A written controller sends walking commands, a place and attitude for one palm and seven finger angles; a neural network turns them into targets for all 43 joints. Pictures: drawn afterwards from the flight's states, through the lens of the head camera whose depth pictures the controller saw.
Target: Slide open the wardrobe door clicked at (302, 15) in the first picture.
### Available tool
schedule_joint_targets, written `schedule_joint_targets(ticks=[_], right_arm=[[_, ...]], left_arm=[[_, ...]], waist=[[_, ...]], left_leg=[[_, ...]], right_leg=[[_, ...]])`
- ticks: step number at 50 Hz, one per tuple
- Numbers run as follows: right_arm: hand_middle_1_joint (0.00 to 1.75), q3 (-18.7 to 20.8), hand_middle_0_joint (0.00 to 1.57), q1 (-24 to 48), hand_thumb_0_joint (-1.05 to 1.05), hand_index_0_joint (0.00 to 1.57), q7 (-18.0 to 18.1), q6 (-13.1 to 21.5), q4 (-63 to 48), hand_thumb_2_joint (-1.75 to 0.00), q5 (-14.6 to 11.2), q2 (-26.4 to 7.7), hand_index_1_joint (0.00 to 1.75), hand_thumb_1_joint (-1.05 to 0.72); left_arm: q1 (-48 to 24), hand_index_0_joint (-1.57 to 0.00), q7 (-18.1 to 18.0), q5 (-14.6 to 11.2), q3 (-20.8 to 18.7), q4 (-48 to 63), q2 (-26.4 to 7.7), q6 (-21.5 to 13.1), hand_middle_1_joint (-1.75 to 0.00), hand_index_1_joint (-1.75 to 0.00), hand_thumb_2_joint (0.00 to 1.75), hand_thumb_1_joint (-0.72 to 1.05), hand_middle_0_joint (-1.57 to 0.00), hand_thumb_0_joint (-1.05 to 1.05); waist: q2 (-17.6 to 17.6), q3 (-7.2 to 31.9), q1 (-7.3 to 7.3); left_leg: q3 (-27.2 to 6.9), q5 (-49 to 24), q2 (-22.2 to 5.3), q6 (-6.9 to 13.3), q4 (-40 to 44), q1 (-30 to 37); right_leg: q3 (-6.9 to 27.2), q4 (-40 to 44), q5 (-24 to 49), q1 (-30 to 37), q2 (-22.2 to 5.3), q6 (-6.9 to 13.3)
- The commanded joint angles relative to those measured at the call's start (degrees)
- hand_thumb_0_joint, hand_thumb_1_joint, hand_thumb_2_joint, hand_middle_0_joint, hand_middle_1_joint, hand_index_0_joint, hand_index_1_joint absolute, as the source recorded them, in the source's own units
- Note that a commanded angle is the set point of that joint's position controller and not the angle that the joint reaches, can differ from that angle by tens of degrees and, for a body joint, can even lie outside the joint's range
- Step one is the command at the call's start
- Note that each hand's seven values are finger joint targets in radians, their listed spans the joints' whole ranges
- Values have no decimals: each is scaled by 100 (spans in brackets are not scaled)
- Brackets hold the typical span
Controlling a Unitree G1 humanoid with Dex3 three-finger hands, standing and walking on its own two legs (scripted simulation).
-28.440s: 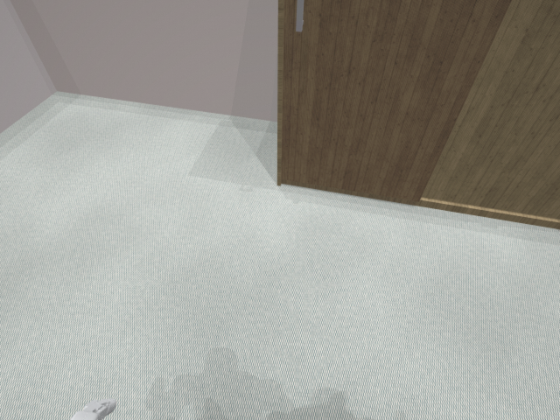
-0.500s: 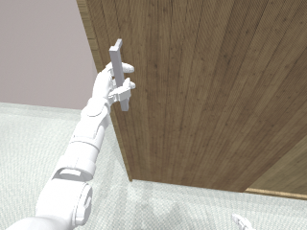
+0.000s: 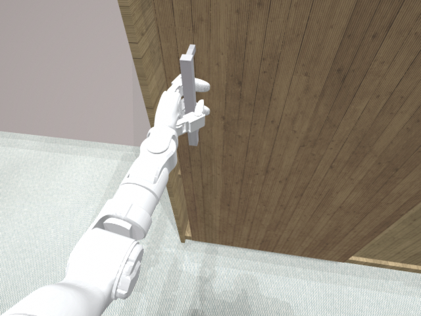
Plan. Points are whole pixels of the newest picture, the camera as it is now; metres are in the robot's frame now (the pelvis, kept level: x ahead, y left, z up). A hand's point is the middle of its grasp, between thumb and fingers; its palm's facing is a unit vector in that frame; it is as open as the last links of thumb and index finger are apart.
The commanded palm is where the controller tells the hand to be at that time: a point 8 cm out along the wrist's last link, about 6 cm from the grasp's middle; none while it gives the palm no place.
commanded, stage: step sideways, sliding the door along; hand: left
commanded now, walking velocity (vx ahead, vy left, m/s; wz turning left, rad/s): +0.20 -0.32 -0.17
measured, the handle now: (192, 100) +0.50 +0.06 +0.15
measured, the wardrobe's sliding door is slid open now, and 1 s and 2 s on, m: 0.04 0.14 0.52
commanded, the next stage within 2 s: none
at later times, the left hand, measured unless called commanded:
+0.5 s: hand (221, 118) +0.44 +0.00 +0.14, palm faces +0.00 -0.99 -0.13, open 5.6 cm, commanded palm +0.42 +0.03 +0.15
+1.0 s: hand (261, 120) +0.45 -0.08 +0.14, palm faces +0.28 -0.95 -0.13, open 5.9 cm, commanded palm +0.41 -0.09 +0.15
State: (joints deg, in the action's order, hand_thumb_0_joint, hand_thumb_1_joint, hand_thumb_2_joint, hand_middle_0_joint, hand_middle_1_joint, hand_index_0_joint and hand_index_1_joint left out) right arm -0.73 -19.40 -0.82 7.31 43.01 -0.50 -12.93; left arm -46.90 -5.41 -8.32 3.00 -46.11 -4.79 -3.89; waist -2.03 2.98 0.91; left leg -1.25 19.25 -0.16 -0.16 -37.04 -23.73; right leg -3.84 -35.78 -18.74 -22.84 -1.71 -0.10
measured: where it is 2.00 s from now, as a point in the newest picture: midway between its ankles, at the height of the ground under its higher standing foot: outside the picture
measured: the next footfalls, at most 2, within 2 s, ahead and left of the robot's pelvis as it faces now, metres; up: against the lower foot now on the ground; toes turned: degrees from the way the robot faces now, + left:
left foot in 0.56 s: +0.07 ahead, +0.06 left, +0.00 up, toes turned +9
right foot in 0.86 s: +0.07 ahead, -0.40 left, +0.00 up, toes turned -5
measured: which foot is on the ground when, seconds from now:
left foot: down 0.00-0.32, up 0.34-0.54, down 0.56-0.88, up 0.90-1.00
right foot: down 0.00-0.56, up 0.58-0.84, down 0.86-1.00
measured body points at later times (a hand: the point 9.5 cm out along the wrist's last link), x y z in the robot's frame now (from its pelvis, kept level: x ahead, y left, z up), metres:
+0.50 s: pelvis +0.00 -0.09 +0.00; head +0.07 -0.11 +0.45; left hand +0.44 +0.05 +0.15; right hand +0.14 -0.33 -0.13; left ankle +0.00 +0.05 -0.68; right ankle +0.00 -0.14 -0.72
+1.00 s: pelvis +0.03 -0.26 -0.01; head +0.14 -0.28 +0.43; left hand +0.43 -0.03 +0.15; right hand +0.23 -0.46 -0.15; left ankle +0.02 -0.09 -0.71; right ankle +0.04 -0.39 -0.72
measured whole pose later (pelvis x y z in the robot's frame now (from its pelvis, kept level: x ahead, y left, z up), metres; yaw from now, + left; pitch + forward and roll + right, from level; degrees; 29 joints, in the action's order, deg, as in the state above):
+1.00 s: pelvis +0.03 -0.26 -0.01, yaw +4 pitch +0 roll +0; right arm 0.7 -4.4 4.4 2.0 38.4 -3.2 -13.9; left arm -34.1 -9.8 -5.7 -4.7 -15.6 -11.2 -3.5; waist -5.8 -14.4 -4.3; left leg 3.2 24.3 -8.7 -2.1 -45.8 -21.5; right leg -7.0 -43.0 -19.9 -19.4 -5.8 -1.6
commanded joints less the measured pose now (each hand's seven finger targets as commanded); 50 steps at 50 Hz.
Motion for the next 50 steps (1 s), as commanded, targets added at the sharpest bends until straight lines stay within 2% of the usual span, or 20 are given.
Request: schedule_joint_targets(ticks=[1, 4, 8, 11, 14, 15, 16, 17, 20, 25, 27, 28, 30, 37, 41, 43, 45, 47, 49, 50], right_arm=[[30, 331, 20, 168, 0, 20, 384, 8, -704, -90, -129, -943, 30, -90], [30, 216, 20, 508, 0, 20, 591, -145, -879, -90, -139, -629, 30, -90], [30, 305, 20, 658, 0, 20, 758, -284, -977, -90, -48, -665, 30, -90], [30, 297, 20, 803, 0, 20, 731, -420, -995, -90, 5, -661, 30, -90], [30, 295, 20, 944, 0, 20, 730, -490, -1060, -90, -51, -713, 30, -90], [30, 292, 20, 939, 0, 20, 744, -476, -1101, -90, -123, -642, 30, -90], [30, 294, 20, 1143, 0, 20, 782, -460, -1208, -90, -149, -500, 30, -90], [30, 329, 20, 1380, 0, 20, 829, -404, -1174, -90, -140, -531, 30, -90], [30, 297, 20, 1273, 0, 20, 788, -378, -974, -90, -9, -508, 30, -90], [30, 208, 20, 1209, 0, 20, 859, -462, -1031, -90, 94, -350, 30, -90], [30, 333, 20, 1029, 0, 20, 855, -428, -1053, -90, 34, -486, 30, -90], [30, 403, 20, 1159, 0, 20, 783, -443, -1193, -90, -33, -714, 30, -90], [30, 375, 20, 1621, 0, 20, 427, -466, -1249, -90, -114, -697, 30, -90], [30, 434, 20, 1453, 0, 20, 410, -567, -1429, -90, -245, -765, 30, -90], [30, 382, 20, 1452, 0, 20, 373, -449, -1542, -90, -346, -684, 30, -90], [30, 309, 20, 1502, 0, 20, 408, -361, -1498, -90, -425, -458, 30, -90], [30, 286, 20, 1698, 0, 20, 513, -347, -1467, -90, -337, -289, 30, -90], [30, 291, 20, 1731, 0, 20, 629, -255, -1359, -90, -208, -221, 30, -90], [30, 247, 20, 1518, 0, 20, 653, -145, -1218, -90, -260, -272, 30, -90], [30, 443, 20, 1424, 0, 20, 609, -155, -1278, -90, -189, -529, 30, -90]], left_arm=[[-3655, -45, 113, 472, -949, 1744, -1800, -760, -140, -140, 90, 90, -45, 0], [-3147, -45, 188, 366, -36, 1721, -550, -840, -140, -140, 90, 90, -45, 0], [-3181, -45, 300, 233, 110, 1979, -466, -837, -140, -140, 90, 90, -45, 0], [-3063, -45, 311, 201, -13, 2082, -595, -747, -140, -140, 90, 90, -45, 0], [-2718, -45, 299, 218, -225, 2162, -810, -718, -140, -140, 90, 90, -45, 0], [-2626, -45, 281, 292, -280, 2213, -902, -687, -140, -140, 90, 90, -45, 0], [-2558, -45, 235, 365, -514, 2293, -1205, -666, -140, -140, 90, 90, -45, 0], [-2458, -45, 198, 413, -652, 2226, -1337, -605, -140, -140, 90, 90, -45, 0], [-2501, -45, 182, 464, -526, 2733, -1128, -556, -140, -140, 90, 90, -45, 0], [-2485, -45, 149, 525, -86, 3338, -693, -795, -140, -140, 90, 90, -45, 0], [-2605, -45, 151, 433, 292, 3787, -465, -904, -140, -140, 90, 90, -45, 0], [-2602, -45, 220, 309, 627, 3967, -46, -910, -140, -140, 90, 90, -45, 0], [-2789, -45, 263, 314, 475, 3957, -58, -929, -140, -140, 90, 90, -45, 0], [-2632, -45, 330, 370, 990, 4394, 241, -714, -140, -140, 90, 90, -45, 0], [-2236, -45, 211, 380, 746, 4597, -99, -759, -140, -140, 90, 90, -45, 0], [-2050, -45, 95, 489, 510, 4680, -539, -750, -140, -140, 90, 90, -45, 0], [-1588, -45, 48, 600, 152, 4701, -1082, -689, -140, -140, 90, 90, -45, 0], [-1676, -45, 78, 599, 219, 5233, -831, -796, -140, -140, 90, 90, -45, 0], [-1676, -45, 52, 452, 689, 5792, -299, -866, -140, -140, 90, 90, -45, 0], [-1573, -45, 100, 356, 816, 6131, -110, -930, -140, -140, 90, 90, -45, 0]], waist=[[369, 1955, 179], [207, 1647, 301], [-732, 1459, 352], [-591, 1062, 273], [-319, 1271, 75], [599, 1462, 3], [2189, 1406, -57], [2156, 1143, -239], [936, 909, -186], [1060, 1546, -25], [276, 1946, 233], [-1225, 2077, 190], [-483, 1919, 34], [-1271, 1456, 148], [-1456, 1700, 90], [-35, 1742, 48], [1995, 1807, -192], [2116, 1620, -233], [752, 1799, 233], [-698, 2103, 302]], left_leg=[[-242, -1816, -402, 318, 455, 1235], [-230, -1489, -651, 384, 648, 1311], [-1915, -2464, -2006, 1154, 911, 2491], [-1957, -2886, -2360, 1253, 871, 2359], [-526, -2704, -1765, 679, -177, 1277], [239, -1845, -1120, 332, -1081, 510], [580, 521, -267, -42, -2267, -651], [153, 1826, -2, -83, -3284, -1160], [64, 1455, -376, -159, -3076, -925], [960, -478, -419, -268, 294, 813], [113, -2475, -1377, 195, 1532, 3155], [-1797, -5032, -3061, 974, 1203, 4308], [-1802, -4667, -3742, 1414, 932, 4002], [347, -3014, -2482, 651, 936, 2388], [563, -3319, -1894, 360, 13, 2344], [901, -1964, -1093, 366, -1071, 1387], [738, 1566, -331, -261, -2486, -446], [537, 1801, -513, -166, -1952, -570], [506, -1333, -1049, -23, 1104, 1603], [-620, -6406, -2229, 564, 1370, 4234]], right_leg=[[225, 363, 1453, 819, -20, 43], [117, 194, 1385, 983, -47, 24], [251, -1341, -392, -524, 268, 19], [481, -1498, -1123, -713, 131, 129], [278, 195, 338, 1327, 159, 245], [715, 871, 1390, 2263, -251, 426], [2450, 1378, 2568, 2706, -1327, 968], [3009, 1450, 3069, 2529, -1893, 1460], [2121, 821, 4229, 2507, -1597, 1495], [875, 77, 4531, 2285, -831, 843], [604, -1105, 3166, 539, -499, 230], [553, -2539, -76, -1159, 105, -155], [1538, -3698, -1083, -1485, -252, 111], [19, -1394, -518, -6, -246, -88], [-538, 132, 423, 1042, 191, -152], [198, 880, 3313, 1933, -594, 141], [1211, 357, 6828, 2998, -1501, 726], [1128, -67, 6988, 3193, -1462, 865], [251, -1597, 6282, 2095, -891, 243], [-134, -2851, 2782, -315, -173, -318]])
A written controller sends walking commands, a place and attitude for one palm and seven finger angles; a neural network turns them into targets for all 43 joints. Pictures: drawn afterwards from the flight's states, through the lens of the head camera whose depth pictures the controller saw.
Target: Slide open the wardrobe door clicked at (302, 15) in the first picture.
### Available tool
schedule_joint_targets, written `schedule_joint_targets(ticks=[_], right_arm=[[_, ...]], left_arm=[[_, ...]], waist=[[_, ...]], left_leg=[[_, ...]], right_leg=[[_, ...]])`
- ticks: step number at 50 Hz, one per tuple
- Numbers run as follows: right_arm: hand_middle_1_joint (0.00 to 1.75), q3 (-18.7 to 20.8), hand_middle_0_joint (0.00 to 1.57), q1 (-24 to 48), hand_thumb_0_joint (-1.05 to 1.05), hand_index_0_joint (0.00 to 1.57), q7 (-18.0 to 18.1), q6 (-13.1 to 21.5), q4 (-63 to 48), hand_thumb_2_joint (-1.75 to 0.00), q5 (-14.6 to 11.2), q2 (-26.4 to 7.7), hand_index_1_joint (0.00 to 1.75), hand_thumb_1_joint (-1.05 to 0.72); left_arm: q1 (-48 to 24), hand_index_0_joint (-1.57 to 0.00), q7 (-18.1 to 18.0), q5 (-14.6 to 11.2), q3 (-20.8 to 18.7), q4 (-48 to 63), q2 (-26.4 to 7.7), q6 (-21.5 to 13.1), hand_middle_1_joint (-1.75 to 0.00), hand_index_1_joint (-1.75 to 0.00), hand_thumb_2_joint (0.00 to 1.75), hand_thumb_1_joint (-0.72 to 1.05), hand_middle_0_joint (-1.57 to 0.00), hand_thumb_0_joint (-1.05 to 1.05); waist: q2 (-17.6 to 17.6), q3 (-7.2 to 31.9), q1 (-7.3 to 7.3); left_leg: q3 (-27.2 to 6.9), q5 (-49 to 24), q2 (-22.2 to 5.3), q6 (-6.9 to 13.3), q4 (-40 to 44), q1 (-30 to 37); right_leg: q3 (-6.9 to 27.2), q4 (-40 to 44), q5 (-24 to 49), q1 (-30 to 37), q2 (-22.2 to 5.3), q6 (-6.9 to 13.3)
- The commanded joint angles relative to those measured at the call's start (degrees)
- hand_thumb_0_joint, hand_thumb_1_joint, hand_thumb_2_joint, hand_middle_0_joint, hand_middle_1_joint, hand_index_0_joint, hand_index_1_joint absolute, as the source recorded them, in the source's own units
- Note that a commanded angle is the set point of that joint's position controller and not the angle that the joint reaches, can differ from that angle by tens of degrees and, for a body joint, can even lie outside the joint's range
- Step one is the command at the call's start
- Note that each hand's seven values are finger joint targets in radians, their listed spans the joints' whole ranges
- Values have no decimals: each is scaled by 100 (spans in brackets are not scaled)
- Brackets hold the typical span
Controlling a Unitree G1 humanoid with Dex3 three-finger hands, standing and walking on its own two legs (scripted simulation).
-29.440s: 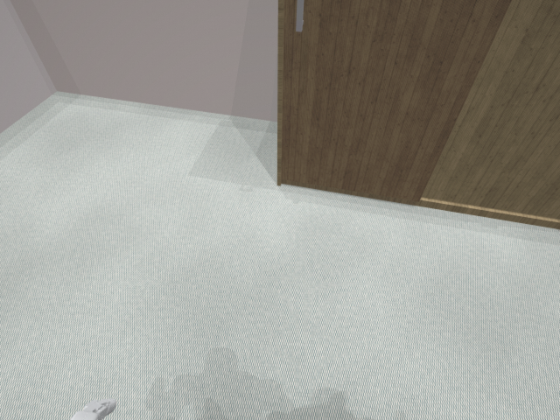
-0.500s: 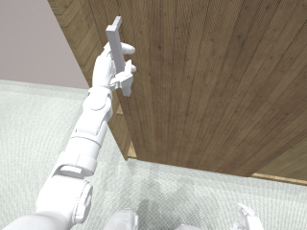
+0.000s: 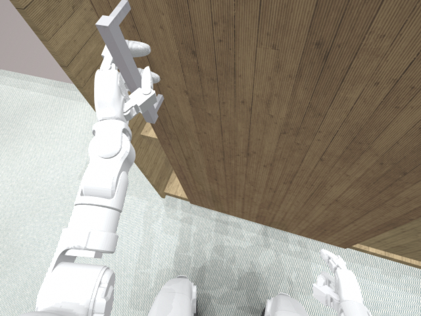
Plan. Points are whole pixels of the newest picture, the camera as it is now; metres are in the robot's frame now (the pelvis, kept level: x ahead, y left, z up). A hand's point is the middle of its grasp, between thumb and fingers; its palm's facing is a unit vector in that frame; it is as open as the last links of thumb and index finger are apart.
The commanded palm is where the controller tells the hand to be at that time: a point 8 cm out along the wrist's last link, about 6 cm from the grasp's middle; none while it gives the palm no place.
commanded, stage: step sideways, sliding the door along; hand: left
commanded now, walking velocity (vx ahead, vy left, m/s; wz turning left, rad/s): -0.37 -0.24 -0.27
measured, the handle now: (139, 71) +0.46 +0.18 +0.15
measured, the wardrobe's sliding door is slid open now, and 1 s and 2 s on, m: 0.14 0.52 0.52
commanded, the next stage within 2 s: stop walking and hold the door there in 1.18 s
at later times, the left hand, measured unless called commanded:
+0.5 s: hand (301, 124) +0.38 -0.08 +0.15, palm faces +0.07 -1.00 -0.05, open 5.7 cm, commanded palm +0.34 -0.07 +0.15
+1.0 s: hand (419, 140) +0.36 -0.22 +0.16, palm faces +0.24 -0.97 -0.07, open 6.1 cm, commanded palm +0.31 -0.24 +0.16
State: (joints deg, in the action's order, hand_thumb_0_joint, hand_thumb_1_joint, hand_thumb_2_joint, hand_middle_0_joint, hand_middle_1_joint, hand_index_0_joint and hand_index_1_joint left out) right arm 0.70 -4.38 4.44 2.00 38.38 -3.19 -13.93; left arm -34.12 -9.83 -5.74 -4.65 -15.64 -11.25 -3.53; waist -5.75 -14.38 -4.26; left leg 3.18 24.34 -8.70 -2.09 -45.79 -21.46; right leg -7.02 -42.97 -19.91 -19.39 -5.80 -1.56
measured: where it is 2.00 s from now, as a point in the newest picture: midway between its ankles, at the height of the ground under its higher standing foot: outside the picture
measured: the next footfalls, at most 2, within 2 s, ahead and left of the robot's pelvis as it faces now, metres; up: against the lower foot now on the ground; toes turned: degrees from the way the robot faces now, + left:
left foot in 0.02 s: +0.04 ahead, +0.16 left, +0.00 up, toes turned +10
right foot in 0.28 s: +0.15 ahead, -0.27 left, +0.00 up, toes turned -4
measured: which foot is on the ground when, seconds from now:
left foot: up 0.00-0.00, down 0.02-0.28, up 0.30-0.48, down 0.50-0.82, up 0.84-1.00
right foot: down 0.00-0.02, up 0.04-0.26, down 0.28-0.50, up 0.52-0.80, down 0.82-1.00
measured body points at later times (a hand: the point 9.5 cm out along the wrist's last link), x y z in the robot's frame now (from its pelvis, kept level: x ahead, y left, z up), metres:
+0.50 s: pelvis +0.03 -0.18 +0.00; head +0.15 -0.20 +0.43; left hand +0.37 -0.03 +0.15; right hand +0.27 -0.38 -0.11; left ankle +0.01 -0.07 -0.72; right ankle +0.11 -0.27 -0.71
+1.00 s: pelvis -0.03 -0.36 +0.02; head +0.06 -0.38 +0.45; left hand +0.34 -0.17 +0.16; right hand +0.15 -0.61 -0.09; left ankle -0.04 -0.24 -0.67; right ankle +0.03 -0.47 -0.72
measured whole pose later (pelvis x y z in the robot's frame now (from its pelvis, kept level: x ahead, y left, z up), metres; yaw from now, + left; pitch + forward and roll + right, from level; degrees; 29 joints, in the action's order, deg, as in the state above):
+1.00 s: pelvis -0.03 -0.36 +0.02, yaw -10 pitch +1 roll +1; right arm 0.7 -1.9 2.2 4.4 34.4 -1.8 -14.2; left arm -14.0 -13.7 -3.7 -10.5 4.9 -8.8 -3.0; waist -1.0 -11.8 -3.8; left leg 4.3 34.4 -0.7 -2.4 -51.5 -22.4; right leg -2.9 -28.0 -6.5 -22.3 -1.1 2.2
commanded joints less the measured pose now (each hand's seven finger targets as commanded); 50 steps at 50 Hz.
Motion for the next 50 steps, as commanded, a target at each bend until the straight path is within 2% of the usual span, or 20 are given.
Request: schedule_joint_targets(ticks=[1, 2, 10, 13, 15, 17, 18, 22, 23, 25, 27, 30, 38, 40, 41, 42, 43, 44, 46, 50], right_arm=[[30, 336, 20, -89, 0, 20, -126, 347, -976, -90, 101, -526, 30, -90], [30, 377, 20, -27, 0, 20, -359, 365, -1059, -90, 62, -624, 30, -90], [30, 279, 20, 278, 0, 20, -316, 646, -1568, -90, 53, -367, 30, -90], [30, 155, 20, 243, 0, 20, -288, 750, -1580, -90, -108, -119, 30, -90], [30, 62, 20, 489, 0, 20, -200, 768, -1590, -90, 63, 137, 30, -90], [30, 208, 20, 360, 0, 20, -258, 739, -1469, -90, 137, -52, 30, -90], [30, 104, 20, 521, 0, 20, -284, 799, -1340, -90, 80, 53, 30, -90], [30, 29, 20, 370, 0, 20, -371, 538, -1378, -90, 145, 25, 30, -90], [30, 85, 20, 383, 0, 20, -354, 454, -1407, -90, 148, -99, 30, -90], [30, 304, 20, 470, 0, 20, -479, 478, -1744, -90, 163, -491, 30, -90], [30, 225, 20, 535, 0, 20, -563, 536, -1645, -90, 259, -393, 30, -90], [30, 228, 20, 402, 0, 20, -601, 520, -1532, -90, 268, -404, 30, -90], [30, 159, 20, 352, 0, 20, -364, 350, -1469, -90, 154, -225, 30, -90], [30, 104, 20, 341, 0, 20, -334, 367, -1486, -90, 28, 57, 30, -90], [30, 12, 20, 578, 0, 20, -275, 374, -1636, -90, 14, 279, 30, -90], [30, -85, 20, 953, 0, 20, -197, 469, -1644, -90, 205, 258, 30, -90], [30, -241, 20, 813, 0, 20, -182, 626, -1477, -90, 344, 271, 30, -90], [30, -108, 20, 471, 0, 20, -215, 609, -1497, -90, 236, 206, 30, -90], [30, -72, 20, 481, 0, 20, -212, 609, -1259, -90, 141, 137, 30, -90], [30, 96, 20, 272, 0, 20, -181, 331, -1143, -90, 133, -109, 30, -90]], left_arm=[[-2800, -45, 580, 193, 1640, 3363, 687, -1082, -140, -140, 90, 90, -45, 0], [-2666, -45, 568, 316, 1359, 2957, 552, -1098, -140, -140, 90, 90, -45, 0], [-1633, -45, 678, 333, 1578, 3087, 610, -848, -140, -140, 90, 90, -45, 0], [-1142, -45, 626, 426, 1487, 3483, 299, -897, -140, -140, 90, 90, -45, 0], [-471, -45, 555, 473, 1018, 3843, -406, -852, -140, -140, 90, 90, -45, 0], [-236, -45, 591, 407, 1116, 4524, -312, -862, -140, -140, 90, 90, -45, 0], [-314, -45, 546, 351, 1298, 4903, 28, -934, -140, -140, 90, 90, -45, 0], [147, -45, 577, 426, 1747, 5131, 401, -1335, -140, -140, 90, 90, -45, 0], [23, -45, 603, 423, 1996, 5198, 528, -1406, -140, -140, 90, 90, -45, 0], [-73, -45, 706, 441, 2102, 5331, 659, -1509, -140, -140, 90, 90, -45, 0], [-138, -45, 605, 649, 1540, 4830, 340, -1393, -140, -140, 90, 90, -45, 0], [-281, -45, 622, 620, 1810, 4551, 648, -1169, -140, -140, 90, 90, -45, 0], [428, -45, 554, 657, 719, 3697, -272, -1101, -140, -140, 90, 90, -45, 0], [461, -45, 504, 633, 505, 4145, -561, -1148, -140, -140, 90, 90, -45, 0], [416, -45, 487, 645, 610, 4426, -669, -1124, -140, -140, 90, 90, -45, 0], [779, -45, 459, 653, 492, 4408, -847, -993, -140, -140, 90, 90, -45, 0], [1181, -45, 431, 642, 945, 4180, -315, -922, -140, -140, 90, 90, -45, 0], [1135, -45, 506, 536, 1636, 4548, 300, -941, -140, -140, 90, 90, -45, 0], [290, -45, 355, 440, 1312, 5112, 165, -1126, -140, -140, 90, 90, -45, 0], [-77, -45, 300, 436, 1174, 4550, 71, -1169, -140, -140, 90, 90, -45, 0]], waist=[[-980, 4217, 635], [-62, 4250, 594], [-1354, 2935, 484], [17, 2919, 408], [2343, 2937, 145], [2847, 3149, 68], [2052, 3203, 227], [2037, 3582, 548], [1635, 3676, 696], [-650, 4100, 403], [-340, 3820, 388], [-1311, 3062, 443], [-915, 2703, 535], [361, 2981, 400], [2147, 2893, 335], [2718, 3029, -27], [1682, 2884, -79], [2315, 3310, 67], [1974, 3642, 318], [1317, 3776, 498]], left_leg=[[-2012, -9896, -2434, 1296, 1283, 5265], [-1528, -8954, -2474, 1391, 1134, 5034], [550, -4259, -1492, 516, 1520, 2317], [707, -2233, -512, 809, 15, 1654], [275, 1882, 767, -16, -1995, 38], [-576, 1917, 644, -24, -2837, -172], [-590, 1837, 509, 15, -2045, -480], [-53, -313, 328, -16, 1169, 1104], [-160, -1766, -113, 60, 1835, 2115], [-2250, -7872, -2599, 1320, 1834, 4384], [-972, -6790, -2398, 1274, 1754, 3567], [-420, -6073, -2051, 1047, 1844, 3427], [631, -5132, -1388, 350, 1508, 2601], [828, -2780, -651, 442, 179, 2055], [785, 688, 131, 478, -936, 602], [252, 2053, 744, 506, -2243, 118], [-270, 1889, 573, 136, -2261, 33], [-455, 1904, 605, 58, -2312, -306], [-380, 1489, 562, -20, -1498, -652], [158, -466, 588, 27, 1416, 1098]], right_leg=[[595, -2867, -1578, -2099, 376, -64], [1065, -3045, -1908, -2128, 265, 105], [308, -304, 315, -11, 324, -66], [182, 1335, 3082, 982, 332, -86], [2451, 1836, 6155, 1019, -1135, 556], [2887, 1669, 5794, 1293, -1223, 862], [2705, 1302, 6615, 1991, -1203, 1114], [1663, 651, 6515, 1858, -631, 757], [1459, 163, 5695, 1080, -513, 698], [895, -1409, -998, -1745, 290, -6], [1355, -2611, -1035, -1649, 446, 40], [1081, -2076, -771, -2004, 135, -57], [-71, 901, 648, 91, 737, -180], [177, 2162, 2918, 1016, 406, -77], [1400, 2133, 5817, 1544, -642, 367], [2578, 2262, 6469, 961, -1335, 760], [2492, 2263, 6077, 778, -1464, 863], [2412, 1860, 6141, 1786, -1296, 922], [2016, 1488, 6761, 2994, -1038, 1102], [1384, 1078, 5584, 1979, -635, 811]])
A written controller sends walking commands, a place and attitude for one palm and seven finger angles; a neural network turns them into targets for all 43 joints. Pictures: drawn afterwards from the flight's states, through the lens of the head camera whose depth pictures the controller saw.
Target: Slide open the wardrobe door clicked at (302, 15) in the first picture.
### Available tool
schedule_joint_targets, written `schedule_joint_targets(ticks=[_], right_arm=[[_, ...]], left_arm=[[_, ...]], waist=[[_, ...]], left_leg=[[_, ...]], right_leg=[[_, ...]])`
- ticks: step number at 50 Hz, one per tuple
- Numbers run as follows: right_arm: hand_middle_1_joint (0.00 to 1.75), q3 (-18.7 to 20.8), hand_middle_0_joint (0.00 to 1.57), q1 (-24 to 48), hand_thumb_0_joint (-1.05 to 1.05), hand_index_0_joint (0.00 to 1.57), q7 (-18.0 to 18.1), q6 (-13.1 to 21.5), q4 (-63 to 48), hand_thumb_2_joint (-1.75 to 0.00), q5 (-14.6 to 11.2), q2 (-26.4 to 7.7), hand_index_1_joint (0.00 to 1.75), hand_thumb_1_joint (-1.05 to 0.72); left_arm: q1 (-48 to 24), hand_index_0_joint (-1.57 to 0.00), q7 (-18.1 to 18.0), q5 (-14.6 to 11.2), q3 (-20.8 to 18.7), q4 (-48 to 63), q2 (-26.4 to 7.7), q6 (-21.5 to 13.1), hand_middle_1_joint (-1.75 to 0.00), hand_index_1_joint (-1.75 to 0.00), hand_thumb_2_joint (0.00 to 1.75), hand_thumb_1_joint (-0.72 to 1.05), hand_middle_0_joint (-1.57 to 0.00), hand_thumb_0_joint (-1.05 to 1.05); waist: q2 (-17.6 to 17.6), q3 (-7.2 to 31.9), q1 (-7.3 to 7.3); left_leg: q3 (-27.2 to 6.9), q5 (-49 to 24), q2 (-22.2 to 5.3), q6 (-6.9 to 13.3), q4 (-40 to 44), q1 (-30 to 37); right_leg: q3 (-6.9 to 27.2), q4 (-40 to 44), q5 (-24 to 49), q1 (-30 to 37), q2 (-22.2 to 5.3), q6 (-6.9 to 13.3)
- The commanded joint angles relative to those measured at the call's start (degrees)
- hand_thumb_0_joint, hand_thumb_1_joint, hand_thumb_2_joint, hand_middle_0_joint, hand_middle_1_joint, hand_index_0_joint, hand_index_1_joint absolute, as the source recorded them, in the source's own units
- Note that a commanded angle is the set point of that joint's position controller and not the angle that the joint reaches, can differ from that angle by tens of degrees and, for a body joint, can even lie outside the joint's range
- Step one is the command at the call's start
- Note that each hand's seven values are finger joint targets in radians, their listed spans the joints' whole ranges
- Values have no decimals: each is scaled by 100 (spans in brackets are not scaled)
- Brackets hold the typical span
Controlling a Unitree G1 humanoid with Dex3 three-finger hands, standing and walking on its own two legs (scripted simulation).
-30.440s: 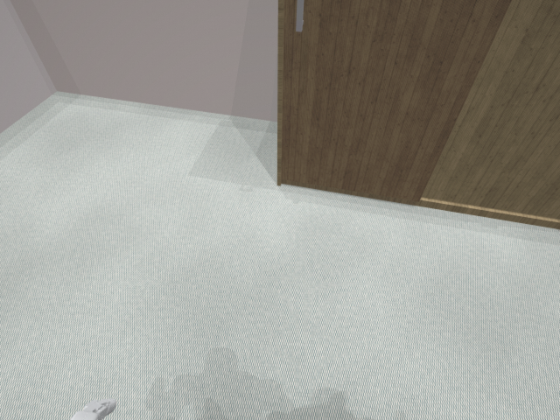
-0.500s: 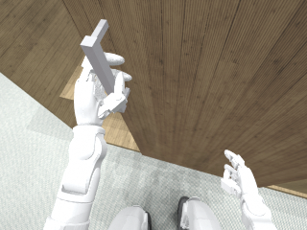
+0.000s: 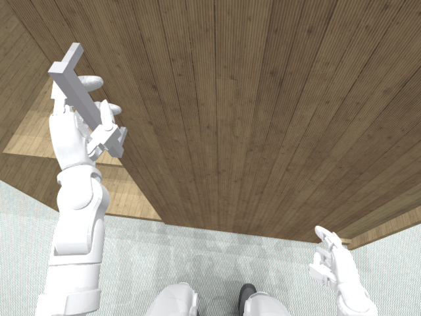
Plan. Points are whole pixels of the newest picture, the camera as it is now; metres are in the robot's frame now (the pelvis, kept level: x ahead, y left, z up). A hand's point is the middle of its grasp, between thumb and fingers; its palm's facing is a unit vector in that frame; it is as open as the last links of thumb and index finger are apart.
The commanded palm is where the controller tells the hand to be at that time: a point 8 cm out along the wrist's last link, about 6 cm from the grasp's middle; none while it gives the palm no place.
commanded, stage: step sideways, sliding the door along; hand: left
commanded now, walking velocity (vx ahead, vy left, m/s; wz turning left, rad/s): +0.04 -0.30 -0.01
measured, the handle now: (99, 109) +0.39 +0.23 +0.14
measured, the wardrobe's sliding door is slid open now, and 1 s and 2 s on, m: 0.52 0.52 0.52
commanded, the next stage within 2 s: stop walking and hold the door there in 0.18 s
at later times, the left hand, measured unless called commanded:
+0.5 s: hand (106, 130) +0.35 +0.21 +0.14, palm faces +0.52 -0.79 -0.33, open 6.2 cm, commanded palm +0.31 +0.24 +0.12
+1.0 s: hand (108, 130) +0.35 +0.20 +0.14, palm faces +0.47 -0.85 -0.23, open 5.9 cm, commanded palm +0.31 +0.23 +0.12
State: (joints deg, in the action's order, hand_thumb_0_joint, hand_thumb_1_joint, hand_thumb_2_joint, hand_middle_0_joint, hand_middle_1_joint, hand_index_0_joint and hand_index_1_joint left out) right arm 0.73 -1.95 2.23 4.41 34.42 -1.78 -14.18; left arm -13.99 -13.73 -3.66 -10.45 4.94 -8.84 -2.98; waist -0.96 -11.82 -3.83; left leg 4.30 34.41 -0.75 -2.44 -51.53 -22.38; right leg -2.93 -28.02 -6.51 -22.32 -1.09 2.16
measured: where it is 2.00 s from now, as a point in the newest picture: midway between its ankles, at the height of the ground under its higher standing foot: outside the picture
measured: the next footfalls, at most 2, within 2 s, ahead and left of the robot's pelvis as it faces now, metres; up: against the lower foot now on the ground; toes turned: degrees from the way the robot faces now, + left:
left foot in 0.06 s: +0.02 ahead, +0.08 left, +0.00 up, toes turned +8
right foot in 0.46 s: +0.05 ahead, -0.29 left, +0.00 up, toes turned -9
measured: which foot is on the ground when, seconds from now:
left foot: up 0.00-0.04, down 0.06-0.46, up 0.48-0.70, down 0.72-1.00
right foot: down 0.00-0.06, up 0.08-0.44, down 0.46-0.74, up 0.76-1.00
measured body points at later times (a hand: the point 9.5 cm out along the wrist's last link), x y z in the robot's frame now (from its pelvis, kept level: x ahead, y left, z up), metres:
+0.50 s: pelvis -0.01 -0.12 -0.01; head +0.03 -0.12 +0.43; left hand +0.32 +0.25 +0.16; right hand +0.17 -0.35 -0.10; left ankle -0.02 +0.07 -0.72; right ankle +0.01 -0.28 -0.74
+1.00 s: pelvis -0.06 -0.09 +0.01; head -0.06 -0.08 +0.46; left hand +0.32 +0.24 +0.16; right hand -0.02 -0.35 -0.11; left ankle +0.00 -0.01 -0.73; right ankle -0.09 -0.21 -0.72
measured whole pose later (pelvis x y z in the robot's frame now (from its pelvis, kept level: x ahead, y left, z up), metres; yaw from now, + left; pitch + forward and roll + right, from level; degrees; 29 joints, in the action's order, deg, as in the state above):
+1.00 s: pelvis -0.06 -0.09 +0.01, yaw -8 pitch -1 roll -2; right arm -2.0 -19.8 4.5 2.6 42.2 -2.2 -13.0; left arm -24.9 -8.7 -1.5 -23.4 -39.6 -31.4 -4.8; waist -0.6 0.0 1.3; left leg 6.8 10.4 -3.5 2.3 -27.2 -15.9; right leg -4.6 -35.0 -21.9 -14.0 0.1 -1.2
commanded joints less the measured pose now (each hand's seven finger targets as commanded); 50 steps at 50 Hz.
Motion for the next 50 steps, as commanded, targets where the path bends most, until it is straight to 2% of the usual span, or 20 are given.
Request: schedule_joint_targets(ticks=[1, 3, 4, 5, 9, 14, 15, 16, 19, 21, 23, 24, 25, 28, 32, 35, 37, 38, 41, 50], right_arm=[[30, 159, 20, -37, 0, 20, 52, 43, -771, -90, 1, -178, 30, -90], [30, 336, 20, 35, 0, 20, -35, 46, -1125, -90, -51, -647, 30, -90], [30, 296, 20, 137, 0, 20, -140, 71, -1108, -90, -27, -631, 30, -90], [30, 261, 20, 260, 0, 20, -146, 100, -1042, -90, -14, -594, 30, -90], [30, 375, 20, -95, 0, 20, -244, 89, -775, -90, 8, -707, 30, -90], [30, 435, 20, -388, 0, 20, -264, 135, -824, -90, -24, -662, 30, -90], [30, 559, 20, -698, 0, 20, -128, -30, -356, -90, 21, -987, 30, -90], [30, 479, 20, -698, 0, 20, -112, -78, -626, -90, 20, -808, 30, -90], [30, 354, 20, -562, 0, 20, -74, 170, -616, -90, -41, -744, 30, -90], [30, 321, 20, -593, 0, 20, -63, 236, -578, -90, -95, -764, 30, -90], [30, 186, 20, -450, 0, 20, 78, 120, -664, -90, -106, -465, 30, -90], [30, 174, 20, -189, 0, 20, 182, 115, -667, -90, -93, -563, 30, -90], [30, 89, 20, -230, 0, 20, 217, 171, -501, -90, -44, -525, 30, -90], [30, 230, 20, -220, 0, 20, 283, 39, -260, -90, -130, -888, 30, -90], [30, 271, 20, -223, 0, 20, 320, -71, -161, -90, -130, -941, 30, -90], [30, 269, 20, -452, 0, 20, 314, -118, -56, -90, -83, -1002, 30, -90], [30, 337, 20, -577, 0, 20, 319, -122, -230, -90, -94, -1254, 30, -90], [30, 329, 20, -595, 0, 20, 315, -150, -321, -90, -103, -1153, 30, -90], [30, 297, 20, -848, 0, 20, 335, -39, -83, -90, -64, -1111, 30, -90], [30, 125, 20, -1170, 0, 20, 350, 100, 15, -90, -25, -1124, 30, -90]], left_arm=[[-2327, -45, 742, 205, 1862, 2473, -150, -1251, -140, -140, 90, 90, -45, 0], [-2545, -45, 830, 115, 2011, 2518, -31, -1191, -140, -140, 90, 90, -45, 0], [-2578, -45, 841, 254, 1760, 2006, -105, -1098, -140, -140, 90, 90, -45, 0], [-2724, -45, 901, 239, 1882, 1833, 57, -982, -140, -140, 90, 90, -45, 0], [-3349, -45, 908, 197, 1828, 1687, -99, -616, -140, -140, 90, 90, -45, 0], [-3207, -45, 958, 146, 1592, 1214, -203, -418, -140, -140, 90, 90, -45, 0], [-1810, -45, 637, 295, -1788, -894, -3492, -400, -140, -140, 90, 90, -45, 0], [-1876, -45, 755, 264, -903, -501, -2661, -423, -140, -140, 90, 90, -45, 0], [-2192, -45, 800, 207, -853, -379, -2618, -650, -140, -140, 90, 90, -45, 0], [-1963, -45, 767, 255, -1206, -819, -3054, -735, -140, -140, 90, 90, -45, 0], [-1619, -45, 666, 396, -1974, -1664, -4209, -730, -140, -140, 90, 90, -45, 0], [-1515, -45, 625, 337, -2385, -1881, -4459, -576, -140, -140, 90, 90, -45, 0], [-1661, -45, 619, 396, -2485, -2019, -4492, -492, -140, -140, 90, 90, -45, 0], [-1807, -45, 556, 214, -2584, -2508, -4270, -544, -140, -140, 90, 90, -45, 0], [-1962, -45, 547, 311, -2411, -2931, -4138, -614, -140, -140, 90, 90, -45, 0], [-2467, -45, 572, 329, -1711, -2558, -3571, -821, -140, -140, 90, 90, -45, 0], [-2669, -45, 557, 337, -1523, -2296, -3514, -945, -140, -140, 90, 90, -45, 0], [-2777, -45, 522, 323, -1445, -2330, -3531, -912, -140, -140, 90, 90, -45, 0], [-2772, -45, 515, 440, -1380, -2834, -3525, -747, -140, -140, 90, 90, -45, 0], [-2981, -45, 644, 354, -1208, -3502, -3673, -549, -140, -140, 90, 90, -45, 0]], waist=[[373, 3555, 547], [-1938, 3418, 332], [-1026, 3330, 281], [-893, 3095, 330], [-1407, 2671, 418], [-1914, 2685, 494], [-2121, 2826, 355], [-2203, 2755, 364], [-2878, 2587, 467], [-2033, 2741, 340], [1122, 3000, 240], [1298, 2992, 175], [806, 2620, 314], [2137, 2940, 229], [1776, 2843, 311], [14, 2569, 517], [-2195, 2305, 368], [-2042, 2151, 364], [-1227, 1823, 462], [-1046, 2310, 468]], left_leg=[[-82, -2782, -569, 163, 2646, 2315], [-2950, -7239, -3443, 1314, 2950, 3859], [-2713, -6220, -3450, 1588, 2863, 3209], [-2155, -5008, -3271, 1387, 2983, 2777], [-737, -5983, -2389, 891, 2536, 3168], [-223, -6885, -1959, 649, 2588, 3385], [-34, -7021, -1916, 629, 2595, 3418], [-172, -6959, -1928, 669, 2373, 3199], [310, -6250, -1768, 441, 2200, 2844], [463, -4868, -1391, 234, 1326, 2267], [326, -329, -280, 63, -606, -372], [-281, 442, -190, 99, -1345, -763], [-507, -24, -371, 96, -1328, -728], [-541, -103, -255, 19, -1112, -805], [-466, -592, -211, 144, 383, 323], [-190, -2205, -330, 139, 2481, 1586], [-1842, -3057, -1769, 828, 3495, 1350], [-2180, -2532, -1988, 1193, 3743, 847], [-1870, -1764, -1701, 1075, 3795, 638], [-903, -2474, -1268, 663, 3283, 1310]], right_leg=[[823, -781, 2991, 1299, -917, 249], [551, -2746, -2544, -1437, -124, -403], [1069, -3719, -2238, -1169, 8, -291], [1086, -4165, -1917, -1274, 33, -300], [448, -4378, -1519, -1870, -106, -467], [-303, -2825, -1440, -1014, 137, -570], [-423, -2648, -1470, -977, 245, -605], [-466, -2100, -1624, -741, 276, -549], [-617, -737, -1237, -29, 339, -461], [-475, 633, 397, 1162, 189, -409], [1516, 58, 5166, 3005, -1679, 350], [1785, 59, 6025, 2716, -2190, 447], [1646, 241, 5250, 2277, -2167, 450], [1265, -99, 4799, 2793, -1988, 572], [1039, 131, 2827, 1638, -1881, 393], [445, -180, 146, 636, -1166, 48], [-167, -1766, -2426, -162, -72, -291], [72, -2624, -2589, -3, 80, -235], [314, -2938, -1690, -176, -110, -271], [-113, 571, -994, 1346, 47, -252]])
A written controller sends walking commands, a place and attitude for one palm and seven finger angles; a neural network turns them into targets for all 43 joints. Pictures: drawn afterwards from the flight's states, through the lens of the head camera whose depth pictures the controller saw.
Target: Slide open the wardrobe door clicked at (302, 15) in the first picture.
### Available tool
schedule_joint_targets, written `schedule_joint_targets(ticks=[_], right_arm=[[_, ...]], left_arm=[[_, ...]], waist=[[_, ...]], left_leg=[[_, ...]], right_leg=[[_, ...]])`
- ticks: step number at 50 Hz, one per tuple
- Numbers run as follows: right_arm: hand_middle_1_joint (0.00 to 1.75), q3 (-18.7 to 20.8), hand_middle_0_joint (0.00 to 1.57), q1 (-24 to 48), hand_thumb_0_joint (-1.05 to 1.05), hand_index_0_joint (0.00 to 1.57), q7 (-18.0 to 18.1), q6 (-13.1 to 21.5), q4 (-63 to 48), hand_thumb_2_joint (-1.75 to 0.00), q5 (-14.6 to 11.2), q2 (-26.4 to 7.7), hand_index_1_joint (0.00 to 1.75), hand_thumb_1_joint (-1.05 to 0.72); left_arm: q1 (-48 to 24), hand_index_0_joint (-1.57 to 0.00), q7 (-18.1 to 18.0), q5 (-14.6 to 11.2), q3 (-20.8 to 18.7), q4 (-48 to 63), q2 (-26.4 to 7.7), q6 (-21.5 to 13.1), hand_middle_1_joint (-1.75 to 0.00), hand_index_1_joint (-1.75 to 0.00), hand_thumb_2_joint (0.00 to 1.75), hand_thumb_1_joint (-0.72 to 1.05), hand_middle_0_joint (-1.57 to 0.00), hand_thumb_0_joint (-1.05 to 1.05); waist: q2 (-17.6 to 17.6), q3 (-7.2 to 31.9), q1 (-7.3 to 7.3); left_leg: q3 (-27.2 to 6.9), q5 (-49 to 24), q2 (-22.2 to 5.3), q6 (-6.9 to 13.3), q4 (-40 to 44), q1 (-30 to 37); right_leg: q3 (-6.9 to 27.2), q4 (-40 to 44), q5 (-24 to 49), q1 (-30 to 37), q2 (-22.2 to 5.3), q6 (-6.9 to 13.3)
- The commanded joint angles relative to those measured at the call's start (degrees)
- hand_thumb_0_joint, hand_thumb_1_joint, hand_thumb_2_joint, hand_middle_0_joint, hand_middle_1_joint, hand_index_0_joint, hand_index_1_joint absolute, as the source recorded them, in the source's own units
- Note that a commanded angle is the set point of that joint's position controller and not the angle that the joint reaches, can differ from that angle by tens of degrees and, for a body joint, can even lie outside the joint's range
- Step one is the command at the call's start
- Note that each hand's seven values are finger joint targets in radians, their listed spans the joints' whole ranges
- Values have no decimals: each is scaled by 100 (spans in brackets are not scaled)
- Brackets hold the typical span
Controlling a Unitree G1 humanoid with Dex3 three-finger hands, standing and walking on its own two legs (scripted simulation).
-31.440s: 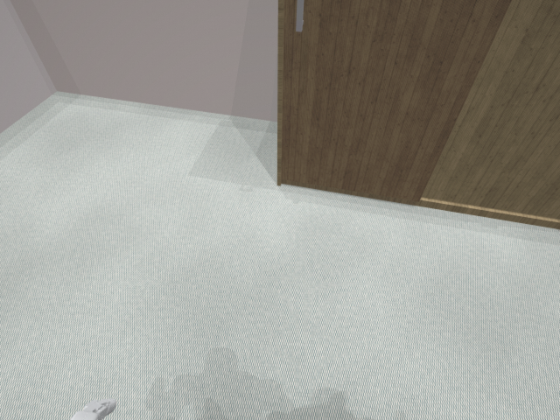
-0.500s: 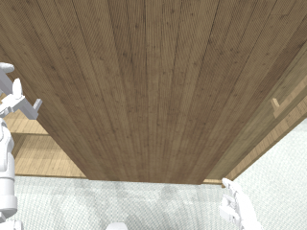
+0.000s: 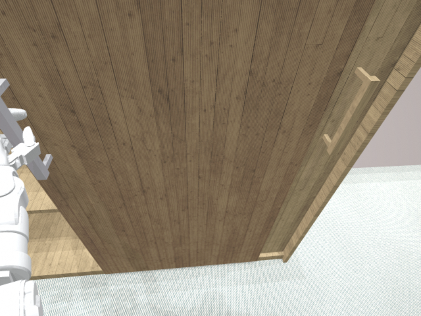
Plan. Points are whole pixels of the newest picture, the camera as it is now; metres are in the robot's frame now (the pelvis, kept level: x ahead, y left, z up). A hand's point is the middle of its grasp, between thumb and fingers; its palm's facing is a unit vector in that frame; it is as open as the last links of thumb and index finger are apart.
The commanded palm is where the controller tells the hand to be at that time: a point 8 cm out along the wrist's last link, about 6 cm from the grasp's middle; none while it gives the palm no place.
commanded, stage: stop walking and hold the door there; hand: left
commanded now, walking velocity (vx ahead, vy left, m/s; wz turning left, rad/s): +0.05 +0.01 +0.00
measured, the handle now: (24, 134) +0.41 +0.39 +0.13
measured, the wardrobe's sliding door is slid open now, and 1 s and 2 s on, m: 0.52 0.52 0.52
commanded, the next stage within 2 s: loosen the grip on the handle in 1.70 s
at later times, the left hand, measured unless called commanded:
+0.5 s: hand (32, 145) +0.37 +0.35 +0.14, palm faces +0.59 -0.77 -0.23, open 5.9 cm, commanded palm +0.32 +0.37 +0.11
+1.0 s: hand (35, 152) +0.37 +0.36 +0.12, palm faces +0.41 -0.88 -0.24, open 5.4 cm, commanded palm +0.33 +0.38 +0.11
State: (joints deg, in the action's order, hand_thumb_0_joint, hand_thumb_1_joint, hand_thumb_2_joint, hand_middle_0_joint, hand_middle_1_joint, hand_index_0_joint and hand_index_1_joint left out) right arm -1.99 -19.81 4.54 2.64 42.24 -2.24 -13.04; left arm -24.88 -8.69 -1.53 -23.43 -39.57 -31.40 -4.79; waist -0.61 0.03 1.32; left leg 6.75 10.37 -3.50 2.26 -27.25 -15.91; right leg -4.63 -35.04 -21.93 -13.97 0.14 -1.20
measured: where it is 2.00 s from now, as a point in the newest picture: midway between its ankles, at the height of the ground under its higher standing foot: outside the picture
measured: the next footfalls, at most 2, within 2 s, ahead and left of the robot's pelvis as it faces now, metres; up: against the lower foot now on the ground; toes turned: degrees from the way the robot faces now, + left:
right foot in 0.04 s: +0.02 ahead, -0.12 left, +0.00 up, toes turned -5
left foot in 0.88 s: +0.02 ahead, +0.21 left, +0.00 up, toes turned +8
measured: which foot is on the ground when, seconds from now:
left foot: down 0.00-0.62, up 0.64-0.86, down 0.88-1.00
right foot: up 0.00-0.02, down 0.04-0.90, up 0.92-1.00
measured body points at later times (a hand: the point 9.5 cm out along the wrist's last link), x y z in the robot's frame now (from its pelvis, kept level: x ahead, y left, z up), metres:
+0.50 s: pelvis -0.01 -0.01 +0.00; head -0.01 -0.01 +0.45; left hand +0.33 +0.39 +0.15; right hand +0.07 -0.30 -0.11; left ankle +0.05 +0.09 -0.74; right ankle -0.02 -0.12 -0.74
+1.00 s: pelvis -0.04 +0.08 -0.01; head +0.03 +0.08 +0.43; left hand +0.34 +0.40 +0.13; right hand +0.12 -0.16 -0.13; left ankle +0.00 +0.21 -0.74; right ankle -0.05 -0.06 -0.70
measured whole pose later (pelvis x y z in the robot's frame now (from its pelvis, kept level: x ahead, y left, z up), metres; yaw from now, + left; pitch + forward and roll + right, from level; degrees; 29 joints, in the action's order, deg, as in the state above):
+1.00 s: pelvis -0.04 +0.08 -0.01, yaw +5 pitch +0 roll +0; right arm 0.6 -9.1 4.7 1.9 39.1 -2.4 -14.3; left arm -36.1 -5.8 -1.8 -14.6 -37.2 -23.6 -8.5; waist -0.4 -9.4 -0.2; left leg 4.8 13.3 -2.7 0.1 -33.6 -19.9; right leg -2.2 -54.9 -30.7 -23.1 -5.3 -2.6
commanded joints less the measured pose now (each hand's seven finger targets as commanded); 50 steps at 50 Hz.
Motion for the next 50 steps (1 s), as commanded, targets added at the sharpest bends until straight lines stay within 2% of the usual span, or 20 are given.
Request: schedule_joint_targets(ticks=[1, 3, 5, 6, 12, 16, 20, 25, 26, 29, 32, 33, 35, 38, 42, 43, 44, 45, 47, 50], right_arm=[[30, 419, 20, 602, 0, 20, 120, 285, -755, -90, 28, -1263, 30, -90], [30, 447, 20, 557, 0, 20, 133, 261, -725, -90, 54, -1273, 30, -90], [30, 471, 20, 515, 0, 20, 141, 271, -674, -90, -19, -1273, 30, -90], [30, 486, 20, 551, 0, 20, 142, 267, -706, -90, -61, -1265, 30, -90], [30, 475, 20, 525, 0, 20, 187, 188, -600, -90, -51, -1308, 30, -90], [30, 490, 20, 479, 0, 20, 209, 163, -585, -90, -54, -1356, 30, -90], [30, 499, 20, 433, 0, 20, 221, 183, -600, -90, -64, -1351, 30, -90], [30, 522, 20, 387, 0, 20, 232, 168, -563, -90, -79, -1388, 30, -90], [30, 528, 20, 424, 0, 20, 218, 153, -591, -90, -86, -1344, 30, -90], [30, 595, 20, 421, 0, 20, 176, 4, -588, -90, -100, -1376, 30, -90], [30, 622, 20, 560, 0, 20, 98, -88, -654, -90, -123, -1335, 30, -90], [30, 642, 20, 613, 0, 20, 87, -107, -651, -90, -147, -1392, 30, -90], [30, 605, 20, 645, 0, 20, 22, -21, -679, -90, -102, -1313, 30, -90], [30, 531, 20, 799, 0, 20, 40, 6, -637, -90, -63, -1211, 30, -90], [30, 534, 20, 972, 0, 20, 103, -50, -712, -90, -30, -998, 30, -90], [30, 555, 20, 1097, 0, 20, 147, -53, -777, -90, -57, -1057, 30, -90], [30, 605, 20, 1009, 0, 20, 175, -13, -851, -90, -40, -1192, 30, -90], [30, 576, 20, 927, 0, 20, 151, 12, -936, -90, -45, -1172, 30, -90], [30, 479, 20, 916, 0, 20, 36, 99, -982, -90, 19, -955, 30, -90], [30, 544, 20, 802, 0, 20, 34, 239, -824, -90, -32, -1000, 30, -90]], left_arm=[[-1963, -45, 132, 162, -83, 886, -1636, -384, -140, -140, 90, 90, -45, 0], [-1895, -45, 136, 182, -230, 499, -1865, -374, -140, -140, 90, 90, -45, 0], [-2078, -45, 124, 155, -394, 415, -1969, -390, -140, -140, 90, 90, -45, 0], [-2240, -45, 155, 120, -150, 353, -1696, -379, -140, -140, 90, 90, -45, 0], [-2403, -45, 151, 146, -58, -531, -1698, -437, -140, -140, 90, 90, -45, 0], [-2369, -45, 146, 167, -92, -862, -1762, -519, -140, -140, 90, 90, -45, 0], [-2440, -45, 203, 151, 135, -850, -1502, -591, -140, -140, 90, 90, -45, 0], [-2387, -45, 224, 156, 23, -947, -1645, -609, -140, -140, 90, 90, -45, 0], [-2389, -45, 249, 150, 197, -945, -1442, -611, -140, -140, 90, 90, -45, 0], [-2384, -45, 227, 166, 40, -1043, -1716, -604, -140, -140, 90, 90, -45, 0], [-2259, -45, 260, 186, -143, -1203, -1872, -612, -140, -140, 90, 90, -45, 0], [-2132, -45, 278, 148, -111, -1282, -1893, -578, -140, -140, 90, 90, -45, 0], [-2336, -45, 305, 205, -261, -899, -1922, -603, -140, -140, 90, 90, -45, 0], [-2284, -45, 345, 191, -161, -755, -1780, -636, -140, -140, 90, 90, -45, 0], [-2774, -45, 342, 130, 247, 248, -1230, -799, -140, -140, 90, 90, -45, 0], [-2990, -45, 351, 56, 480, 705, -1028, -840, -140, -140, 90, 90, -45, 0], [-3215, -45, 342, 36, 472, 1227, -946, -943, -140, -140, 90, 90, -45, 0], [-3397, -45, 377, 56, 683, 1539, -708, -1027, -140, -140, 90, 90, -45, 0], [-3309, -45, 449, 131, 1240, 1887, 47, -1010, -140, -140, 90, 90, -45, 0], [-3685, -45, 381, 46, 1278, 2285, 65, -792, -140, -140, 90, 90, -45, 0]], waist=[[-943, 1231, -40], [-567, 1234, 36], [-272, 1470, 7], [-6, 1450, -3], [-410, 828, 39], [-517, 679, 6], [-463, 859, 1], [-323, 1035, -24], [-313, 1019, -17], [-37, 883, -28], [841, 724, -222], [849, 599, -265], [1231, 645, -289], [1164, 522, -171], [1043, 887, -83], [477, 926, -63], [-457, 1334, -93], [-1372, 1562, -26], [-1373, 1580, 45], [-772, 2010, 86]], left_leg=[[-952, -57, -891, 82, 672, 599], [-677, -285, -656, -95, 264, 521], [-595, -686, -605, -135, 153, 694], [-625, -645, -627, -103, 88, 726], [-820, 586, -656, -39, 399, 573], [-976, 899, -701, -11, 662, 403], [-1003, 359, -727, 9, 632, 562], [-861, -409, -705, -8, 387, 729], [-749, -409, -612, -10, 226, 717], [-481, -511, -350, -135, -457, 298], [-628, 1200, 39, -247, -1635, -936], [-770, 1493, 85, -232, -2114, -1337], [-951, 1798, -50, -255, -2301, -1579], [-612, 1368, -22, -345, -1506, -839], [100, -261, 187, -496, -94, 583], [-112, -1175, -128, -348, 45, 860], [-1079, -2801, -890, 96, 81, 1284], [-1816, -4238, -1558, 614, 195, 1482], [-1839, -3666, -1606, 795, 383, 1465], [-1730, -3338, -1489, 805, 97, 2128]], right_leg=[[253, 1391, 718, 672, -242, 170], [754, 1410, 1438, 588, -753, 361], [590, 1174, 1934, 482, -660, 250], [647, 1195, 1791, 393, -638, 230], [738, 1448, 352, -396, -625, 260], [654, 1382, 169, -405, -512, 245], [604, 1252, 552, -268, -475, 215], [650, 1235, 1102, -170, -535, 191], [747, 1319, 1179, -159, -656, 204], [1332, 1442, 1988, 20, -1434, 416], [1819, 1462, 3146, 748, -2243, 791], [1919, 1453, 3532, 967, -2466, 953], [1620, 1147, 4202, 1238, -2627, 990], [814, 797, 4759, 772, -2332, 699], [228, 198, 3857, 182, -1926, 267], [-34, -315, 3332, 5, -1608, 67], [-233, -1099, 1706, -429, -951, -184], [-99, -1985, -855, -932, -441, -210], [96, -2656, -1417, -1198, -375, -46], [331, -2339, -625, -1291, -248, -39]])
